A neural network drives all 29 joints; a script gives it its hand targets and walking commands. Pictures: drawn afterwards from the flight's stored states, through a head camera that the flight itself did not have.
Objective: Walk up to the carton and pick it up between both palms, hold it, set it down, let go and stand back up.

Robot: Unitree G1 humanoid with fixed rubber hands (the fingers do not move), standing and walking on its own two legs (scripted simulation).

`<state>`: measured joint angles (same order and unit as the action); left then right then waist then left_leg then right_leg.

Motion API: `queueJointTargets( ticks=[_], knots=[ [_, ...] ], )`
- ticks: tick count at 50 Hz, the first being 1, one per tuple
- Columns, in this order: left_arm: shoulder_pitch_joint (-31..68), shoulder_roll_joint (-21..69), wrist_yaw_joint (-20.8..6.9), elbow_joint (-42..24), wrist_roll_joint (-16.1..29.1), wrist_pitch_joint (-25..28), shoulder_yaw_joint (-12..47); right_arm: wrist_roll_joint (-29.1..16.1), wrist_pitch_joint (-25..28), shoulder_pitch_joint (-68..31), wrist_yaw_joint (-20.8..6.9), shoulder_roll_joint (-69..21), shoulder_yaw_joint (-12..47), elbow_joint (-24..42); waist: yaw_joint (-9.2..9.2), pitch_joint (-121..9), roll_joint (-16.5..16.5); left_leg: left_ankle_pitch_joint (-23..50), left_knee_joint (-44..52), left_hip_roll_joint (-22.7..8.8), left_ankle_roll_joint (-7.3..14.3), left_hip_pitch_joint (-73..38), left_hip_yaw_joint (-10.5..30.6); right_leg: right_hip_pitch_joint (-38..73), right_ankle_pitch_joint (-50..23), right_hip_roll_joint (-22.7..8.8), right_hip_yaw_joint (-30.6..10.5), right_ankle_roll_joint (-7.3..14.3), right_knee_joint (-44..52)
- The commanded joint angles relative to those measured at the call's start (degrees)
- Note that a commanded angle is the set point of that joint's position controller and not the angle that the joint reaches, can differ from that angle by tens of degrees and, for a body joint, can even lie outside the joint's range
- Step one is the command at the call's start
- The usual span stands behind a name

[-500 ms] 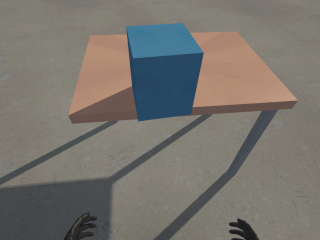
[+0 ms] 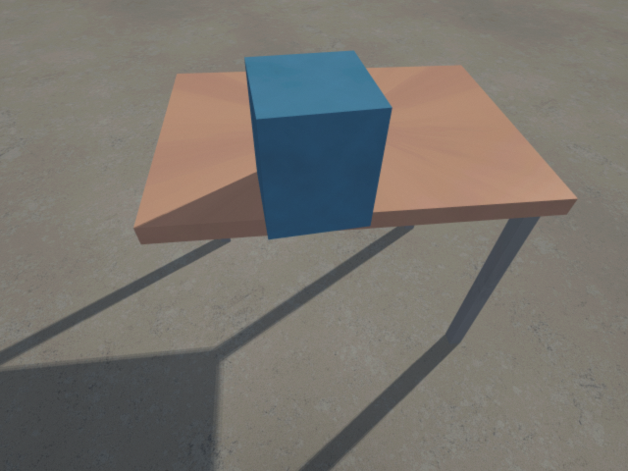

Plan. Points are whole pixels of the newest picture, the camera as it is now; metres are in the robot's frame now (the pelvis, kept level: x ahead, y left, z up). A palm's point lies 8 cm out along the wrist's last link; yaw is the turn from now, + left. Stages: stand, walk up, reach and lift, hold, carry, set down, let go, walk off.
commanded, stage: stand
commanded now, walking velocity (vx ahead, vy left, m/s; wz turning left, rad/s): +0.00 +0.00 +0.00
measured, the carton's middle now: (310, 146) +0.67 +0.03 +0.06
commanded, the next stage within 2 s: walk up in 1.34 s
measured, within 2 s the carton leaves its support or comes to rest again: neither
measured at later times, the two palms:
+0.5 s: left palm out of the picture +0.05 +0.23 -0.12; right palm out of the picture +0.05 -0.23 -0.12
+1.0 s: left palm out of the picture +0.01 +0.22 -0.13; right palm out of the picture +0.02 -0.21 -0.13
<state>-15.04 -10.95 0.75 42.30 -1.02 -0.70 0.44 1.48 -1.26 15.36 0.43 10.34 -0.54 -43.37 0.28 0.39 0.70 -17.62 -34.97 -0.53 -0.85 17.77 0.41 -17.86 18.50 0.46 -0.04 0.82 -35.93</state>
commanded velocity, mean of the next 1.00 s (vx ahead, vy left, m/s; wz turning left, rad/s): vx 0.00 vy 0.00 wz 0.00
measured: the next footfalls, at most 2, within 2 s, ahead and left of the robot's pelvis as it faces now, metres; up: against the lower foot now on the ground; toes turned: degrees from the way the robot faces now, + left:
right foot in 1.84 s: +0.01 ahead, -0.18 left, +0.00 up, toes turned +4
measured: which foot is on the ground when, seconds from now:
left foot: down 0.00-1.00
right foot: down 0.00-1.00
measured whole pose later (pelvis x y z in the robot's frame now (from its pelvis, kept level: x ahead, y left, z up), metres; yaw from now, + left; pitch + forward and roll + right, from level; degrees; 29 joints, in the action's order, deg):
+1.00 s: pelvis +0.01 +0.00 +0.01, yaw +0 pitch +0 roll +0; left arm -18.7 -8.3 2.0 59.4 -0.7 0.8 -0.3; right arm 0.9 -0.3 17.0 1.7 7.5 -1.0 -59.8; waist -0.3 1.0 0.2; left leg -14.8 -26.9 -0.9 -1.0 11.9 0.7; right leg -11.5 15.2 0.8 0.2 1.0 -27.0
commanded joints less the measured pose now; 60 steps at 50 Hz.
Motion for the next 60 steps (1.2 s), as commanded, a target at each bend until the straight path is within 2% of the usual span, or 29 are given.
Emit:
queueJointTargets(
  ticks=[1,7,16,30,43,49,60],
  knots=[
    [-0.29,-4.96,0.26,-3.16,-0.02,1.14,-1.66,0.08,1.31,-0.23,0.26,5.06,-1.47,2.84,-0.37,-1.34,-1.41,4.07,6.52,-1.48,1.91,-0.81,2.45,-0.26,-5.82,-2.46,-3.35,1.01,7.61],
    [-1.98,-4.39,0.3,-0.72,0.07,1.29,-1.73,-0.03,1.4,0.45,0.63,5.93,-1.84,0.85,-0.74,-0.83,-1.39,2.2,8.84,-2.47,2.31,0.12,3.98,0.94,-6.11,-2.19,-2.82,1.12,7.7],
    [-2.46,-5.03,0.74,2.72,0.06,1.81,-2.08,-0.22,1.43,1.88,0.74,4.68,-2.01,-2.75,-0.09,-0.54,0.83,6.12,7.6,-1.85,2.04,-3.73,2.54,-1.01,-5.78,-3.51,-4.93,1.71,11.43],
    [-5.48,-3.9,1.12,9.09,0.25,1.84,-2.11,-0.42,1.65,3.17,1.19,3.83,-1.9,-8.64,-0.75,0.84,-1.76,7.74,11.07,-3.03,2.21,-3.75,3.68,2.69,-9.02,-3.5,-4.22,1.77,12.41],
    [-6.6,-2.2,1.47,14.62,0.29,2.07,-1.76,-0.59,1.54,4.65,1.44,2.55,-1.61,-13.93,-0.42,1.91,0.33,10.42,11.57,-3.18,1.89,-5.92,3.34,4.12,-10.72,-3.84,-4.22,1.81,14.13],
    [-6.99,-1.77,1.63,16.51,0.39,2.12,-1.69,-0.65,1.45,4.94,1.65,1.73,-1.31,-16.0,-0.56,2.16,-1.42,11.47,11.9,-3.21,1.73,-6.35,2.95,5.06,-11.83,-4.09,-4.32,1.79,14.29],
    [-8.14,-0.49,1.79,19.75,0.4,2.06,-1.34,-0.75,1.28,5.34,1.87,1.39,-1.11,-18.76,-0.69,3.19,-0.66,10.98,12.8,-3.4,1.51,-6.97,2.93,5.35,-11.64,-4.12,-4.32,1.57,15.15]
  ],
)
